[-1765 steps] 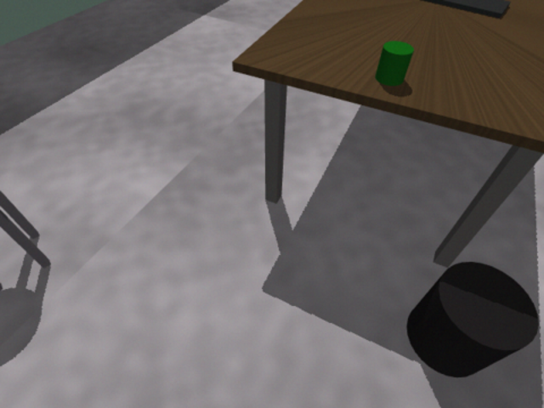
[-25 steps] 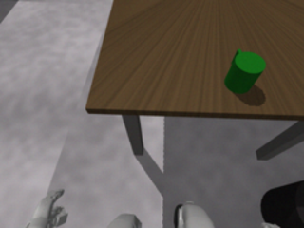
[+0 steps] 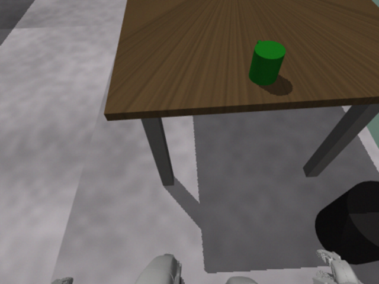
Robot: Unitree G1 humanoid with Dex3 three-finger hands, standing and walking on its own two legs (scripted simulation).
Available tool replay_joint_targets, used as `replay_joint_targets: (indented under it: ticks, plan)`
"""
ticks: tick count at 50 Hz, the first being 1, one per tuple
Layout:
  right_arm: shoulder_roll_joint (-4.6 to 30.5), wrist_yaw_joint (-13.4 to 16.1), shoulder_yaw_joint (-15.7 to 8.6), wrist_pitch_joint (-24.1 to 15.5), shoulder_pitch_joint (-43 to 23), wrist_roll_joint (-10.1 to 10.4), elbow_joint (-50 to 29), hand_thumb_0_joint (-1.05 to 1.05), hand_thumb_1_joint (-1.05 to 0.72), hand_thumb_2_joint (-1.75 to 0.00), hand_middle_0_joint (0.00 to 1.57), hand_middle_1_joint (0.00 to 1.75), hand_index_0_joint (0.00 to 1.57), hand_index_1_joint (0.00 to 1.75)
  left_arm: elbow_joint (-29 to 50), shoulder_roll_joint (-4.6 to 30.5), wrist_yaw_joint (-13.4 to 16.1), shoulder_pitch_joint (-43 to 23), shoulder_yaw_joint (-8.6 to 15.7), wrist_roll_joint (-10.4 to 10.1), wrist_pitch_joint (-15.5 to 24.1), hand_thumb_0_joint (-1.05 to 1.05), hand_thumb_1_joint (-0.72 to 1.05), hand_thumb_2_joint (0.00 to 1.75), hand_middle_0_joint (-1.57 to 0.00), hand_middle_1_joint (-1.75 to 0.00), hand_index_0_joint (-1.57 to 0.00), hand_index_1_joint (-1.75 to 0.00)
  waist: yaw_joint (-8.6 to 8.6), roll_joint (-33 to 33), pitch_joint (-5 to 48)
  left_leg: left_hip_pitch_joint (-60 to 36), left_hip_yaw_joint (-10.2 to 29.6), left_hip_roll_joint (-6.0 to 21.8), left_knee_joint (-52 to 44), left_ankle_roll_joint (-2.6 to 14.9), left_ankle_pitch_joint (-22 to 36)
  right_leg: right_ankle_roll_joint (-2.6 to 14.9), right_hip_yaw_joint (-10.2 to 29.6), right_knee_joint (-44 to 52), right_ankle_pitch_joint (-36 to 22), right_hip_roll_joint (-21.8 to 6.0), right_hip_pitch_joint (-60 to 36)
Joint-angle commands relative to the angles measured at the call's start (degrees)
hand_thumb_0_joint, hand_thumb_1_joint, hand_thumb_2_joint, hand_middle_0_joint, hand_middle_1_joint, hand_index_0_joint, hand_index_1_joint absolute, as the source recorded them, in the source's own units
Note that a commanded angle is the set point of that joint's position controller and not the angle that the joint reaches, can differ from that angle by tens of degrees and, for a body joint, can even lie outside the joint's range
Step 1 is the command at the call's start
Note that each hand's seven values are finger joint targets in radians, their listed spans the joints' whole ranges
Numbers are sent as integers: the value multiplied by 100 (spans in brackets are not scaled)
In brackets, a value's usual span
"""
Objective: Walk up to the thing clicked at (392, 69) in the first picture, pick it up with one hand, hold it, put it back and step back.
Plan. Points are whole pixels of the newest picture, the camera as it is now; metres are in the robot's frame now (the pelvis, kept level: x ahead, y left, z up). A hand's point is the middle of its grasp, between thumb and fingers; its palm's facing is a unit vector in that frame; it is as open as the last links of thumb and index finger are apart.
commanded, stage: step back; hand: right
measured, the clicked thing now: (263, 60) +0.70 -0.17 +0.02
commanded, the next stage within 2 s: none
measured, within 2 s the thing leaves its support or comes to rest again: neither
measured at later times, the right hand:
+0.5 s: hand out of the picture -0.06 -0.25 -0.13, palm faces -0.09 +0.90 -0.42, open 7.4 cm
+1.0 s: hand out of the picture -0.23 -0.27 -0.16, palm faces -0.14 +0.91 -0.39, open 7.3 cm
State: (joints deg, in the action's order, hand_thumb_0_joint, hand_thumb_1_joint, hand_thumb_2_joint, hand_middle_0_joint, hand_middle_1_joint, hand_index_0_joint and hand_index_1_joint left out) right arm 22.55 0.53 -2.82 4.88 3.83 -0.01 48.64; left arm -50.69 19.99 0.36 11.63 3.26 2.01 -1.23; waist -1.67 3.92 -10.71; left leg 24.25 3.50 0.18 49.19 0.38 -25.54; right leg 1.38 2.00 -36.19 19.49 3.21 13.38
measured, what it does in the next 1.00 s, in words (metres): walks backwards: left foot, then right foot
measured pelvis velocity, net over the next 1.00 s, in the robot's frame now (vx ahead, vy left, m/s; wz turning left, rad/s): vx -0.33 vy -0.01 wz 0.08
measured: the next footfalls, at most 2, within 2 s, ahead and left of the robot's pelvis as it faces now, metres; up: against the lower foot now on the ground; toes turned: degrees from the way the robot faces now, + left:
left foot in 0.28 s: -0.07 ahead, +0.14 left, +0.00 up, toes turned +0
right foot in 0.64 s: -0.20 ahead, -0.12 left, +0.00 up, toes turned +1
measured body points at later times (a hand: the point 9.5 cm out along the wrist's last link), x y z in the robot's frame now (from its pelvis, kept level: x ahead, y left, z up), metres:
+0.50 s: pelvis -0.15 +0.01 +0.01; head -0.10 +0.04 +0.45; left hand -0.05 +0.33 -0.12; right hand -0.05 -0.30 -0.10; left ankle -0.11 +0.14 -0.72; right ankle -0.19 -0.13 -0.64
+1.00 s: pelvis -0.33 -0.01 -0.01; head -0.26 -0.02 +0.44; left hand -0.23 +0.32 -0.10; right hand -0.22 -0.32 -0.14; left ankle -0.37 +0.11 -0.72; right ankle -0.24 -0.12 -0.72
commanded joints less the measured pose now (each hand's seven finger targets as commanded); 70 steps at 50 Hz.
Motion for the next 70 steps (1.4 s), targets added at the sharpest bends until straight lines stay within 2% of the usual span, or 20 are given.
replay_joint_targets:
  ticks: [1,8,13,16,17,20,28,31,33,34,35,39,46,50,54,57,59,65,68,70]
  plan:
    - [1273,54,-362,-134,369,65,-258,0,-90,-90,20,30,20,30,879,1713,137,-582,493,-33,194,0,90,90,-20,-30,-20,-30,201,-919,677,4,936,-555,2107,10,-512,1195,1702,1404,-2654,-1893,628]
    - [939,141,-200,-314,501,-12,-350,0,-90,-90,20,30,20,30,891,1365,210,-31,476,32,40,0,90,90,-20,-30,-20,-30,-213,-1366,1364,506,284,-359,82,-239,-442,1028,1078,644,-3424,-1556,-1421]
    - [1003,101,-351,-390,1244,-139,-51,0,-90,-90,20,30,20,30,1056,1526,143,-392,405,-110,-139,0,90,90,-20,-30,-20,-30,163,-1501,1672,-1236,-275,-197,-2617,16,1370,587,917,-70,-2607,-1359,-481]
    - [2139,7,-584,-370,775,-271,-290,0,-90,-90,20,30,20,30,1144,1337,208,-805,431,-108,-164,0,90,90,-20,-30,-20,-30,429,940,1322,-659,2746,2223,-3205,1550,2368,-68,512,-2504,1884,250,1107]
    - [2047,25,-580,-405,548,-269,-325,0,-90,-90,20,30,20,30,1066,1462,224,-834,486,-58,-161,0,90,90,-20,-30,-20,-30,396,850,1020,-183,2977,2365,-3334,1789,2121,-69,916,-3229,1828,216,949]
    - [1329,65,-343,-443,-110,-282,-484,0,-90,-90,20,30,20,30,705,1366,120,-161,482,-180,-178,0,90,90,-20,-30,-20,-30,-164,348,785,-460,1089,1290,-2839,1114,2740,-33,1007,-3803,926,372,1292]
    - [1311,66,-390,-309,577,-182,-443,0,-90,-90,20,30,20,30,648,1155,67,-14,356,-72,7,0,90,90,-20,-30,-20,-30,266,815,1577,-2345,843,1288,-1955,1229,3430,-322,98,-423,930,-149,841]
    - [1426,33,-381,-169,237,-85,-520,0,-90,-90,20,30,20,30,267,1133,81,564,348,-18,72,0,90,90,-20,-30,-20,-30,-29,682,1768,-1677,575,1066,-1374,860,3010,-137,-202,1633,-716,-105,-280]
    - [931,20,-232,-174,221,-23,-665,0,-90,-90,20,30,20,30,335,1845,68,520,562,94,99,0,90,90,-20,-30,-20,-30,-15,-1043,1352,414,305,-75,-403,217,498,355,1969,1547,-932,-1395,-720]
    - [987,141,-290,-160,5,-42,-680,0,-90,-90,20,30,20,30,525,2474,65,3,664,93,57,0,90,90,-20,-30,-20,-30,-272,-2060,1045,331,304,-528,939,-11,-1023,1402,3085,2006,-865,-2607,732]
    - [1250,168,-428,-147,78,-27,-598,0,-90,-90,20,30,20,30,690,2407,95,-358,663,55,85,0,90,90,-20,-30,-20,-30,-115,-1928,572,67,843,-239,1818,-40,-1035,1613,3407,2223,-666,-2865,1642]
    - [977,140,-229,-216,578,20,-261,0,-90,-90,20,30,20,30,744,1488,131,-676,480,28,90,0,90,90,-20,-30,-20,-30,246,-1061,813,343,639,-797,1983,-54,-123,716,795,1022,-2806,-1349,383]
    - [874,148,-210,-302,533,-118,-431,0,-90,-90,20,30,20,30,800,1541,251,101,479,34,-36,0,90,90,-20,-30,-20,-30,-252,-1522,1426,221,86,-277,-357,-200,-556,1037,1273,573,-3494,-1893,-1260]
    - [1017,71,-378,-288,1370,-187,-57,0,-90,-90,20,30,20,30,873,1646,219,-332,402,-82,-103,0,90,90,-20,-30,-20,-30,211,-1482,1878,-1347,-248,-186,-2558,110,937,631,1082,139,-2329,-1725,-468]
    - [1965,-33,-566,-299,447,-305,-326,0,-90,-90,20,30,20,30,803,1493,280,-770,385,-27,-76,0,90,90,-20,-30,-20,-30,369,780,1057,-82,2758,2240,-3405,1739,1133,-85,448,-2954,1773,-125,941]
    - [1209,18,-298,-371,-153,-325,-453,0,-90,-90,20,30,20,30,438,1411,139,-153,388,-166,-62,0,90,90,-20,-30,-20,-30,-116,176,721,-207,1006,1132,-2993,1052,1562,-15,632,-3194,777,127,1028]
    - [1165,-9,-316,-425,8,-296,-350,0,-90,-90,20,30,20,30,301,1348,41,69,386,-119,-48,0,90,90,-20,-30,-20,-30,-57,324,711,-488,963,895,-3206,830,-117,-57,500,-2481,522,64,1021]
    - [1311,-123,-434,-353,490,-290,-190,0,-90,-90,20,30,20,30,-15,1111,31,350,288,-3,357,0,90,90,-20,-30,-20,-30,117,565,1141,-1289,756,1067,-2482,965,-303,-14,-225,1824,549,-104,-317]
    - [642,-128,-246,-380,244,-219,-368,0,-90,-90,20,30,20,30,-94,1910,101,407,528,167,458,0,90,90,-20,-30,-20,-30,-179,-1218,710,1415,-170,-278,-276,-2,-633,764,2948,2559,2158,-1840,-1268]
    - [1271,-102,-458,-419,226,-206,-180,0,-90,-90,20,30,20,30,127,2128,96,-334,543,112,464,0,90,90,-20,-30,-20,-30,-1,-985,-170,345,635,254,531,-34,-283,1306,3319,2732,3274,-2573,1051]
